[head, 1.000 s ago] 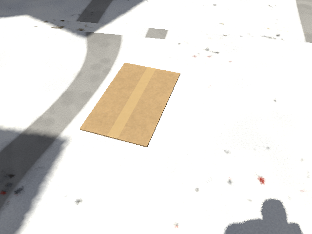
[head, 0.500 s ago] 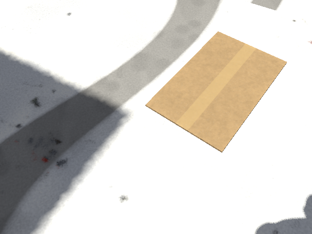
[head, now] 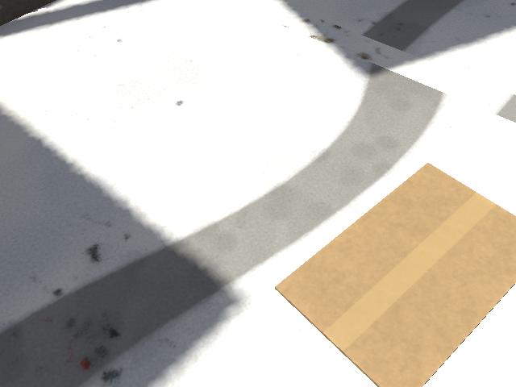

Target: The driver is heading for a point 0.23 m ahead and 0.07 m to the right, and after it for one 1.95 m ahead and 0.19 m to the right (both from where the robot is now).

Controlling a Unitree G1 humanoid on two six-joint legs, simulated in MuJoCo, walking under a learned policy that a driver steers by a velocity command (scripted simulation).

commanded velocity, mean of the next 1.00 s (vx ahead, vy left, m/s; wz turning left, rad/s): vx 0.50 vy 0.00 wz -0.25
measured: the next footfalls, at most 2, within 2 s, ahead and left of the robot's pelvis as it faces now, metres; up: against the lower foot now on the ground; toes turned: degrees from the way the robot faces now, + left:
left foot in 0.26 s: +0.27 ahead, +0.14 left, +0.00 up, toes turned -8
right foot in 0.74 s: +0.48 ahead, -0.19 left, +0.01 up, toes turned -23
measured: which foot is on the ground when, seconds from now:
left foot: up 0.00-0.24, down 0.26-0.74, up 0.76-1.00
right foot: down 0.00-0.26, up 0.28-0.72, down 0.74-1.00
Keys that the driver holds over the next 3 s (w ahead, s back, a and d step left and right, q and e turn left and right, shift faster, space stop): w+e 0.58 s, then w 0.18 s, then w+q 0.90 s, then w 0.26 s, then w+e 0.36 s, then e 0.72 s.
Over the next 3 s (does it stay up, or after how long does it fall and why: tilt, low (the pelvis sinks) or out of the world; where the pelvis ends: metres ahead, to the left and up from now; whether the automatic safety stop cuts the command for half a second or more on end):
stays up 1.36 -0.07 -0.01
